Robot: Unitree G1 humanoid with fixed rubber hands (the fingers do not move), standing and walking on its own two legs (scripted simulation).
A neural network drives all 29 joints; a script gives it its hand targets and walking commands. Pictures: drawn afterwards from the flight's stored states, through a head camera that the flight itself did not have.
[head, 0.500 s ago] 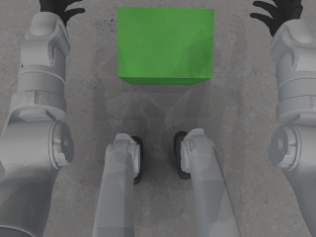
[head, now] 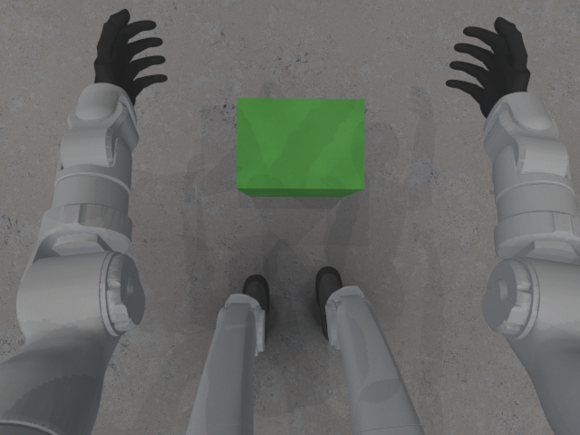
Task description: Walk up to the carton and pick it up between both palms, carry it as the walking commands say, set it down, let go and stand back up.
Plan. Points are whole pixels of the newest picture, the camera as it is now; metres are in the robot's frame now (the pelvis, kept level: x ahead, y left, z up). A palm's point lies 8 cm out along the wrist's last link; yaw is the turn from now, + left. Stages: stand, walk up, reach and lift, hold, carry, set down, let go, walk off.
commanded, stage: set down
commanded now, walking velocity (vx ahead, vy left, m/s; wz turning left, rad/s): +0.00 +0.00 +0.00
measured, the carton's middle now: (298, 155) +0.51 -0.03 -0.52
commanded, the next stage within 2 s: let go in 0.04 s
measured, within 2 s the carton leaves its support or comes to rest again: neither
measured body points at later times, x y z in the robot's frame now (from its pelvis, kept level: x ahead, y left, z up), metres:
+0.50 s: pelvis +0.05 +0.00 +0.07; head +0.27 -0.01 +0.46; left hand +0.42 +0.22 -0.04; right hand +0.40 -0.26 -0.04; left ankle +0.06 +0.11 -0.62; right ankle +0.07 -0.11 -0.62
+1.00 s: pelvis +0.09 +0.01 +0.12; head +0.13 +0.01 +0.57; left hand +0.27 +0.24 +0.04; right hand +0.25 -0.23 +0.04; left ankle +0.06 +0.11 -0.62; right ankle +0.07 -0.11 -0.62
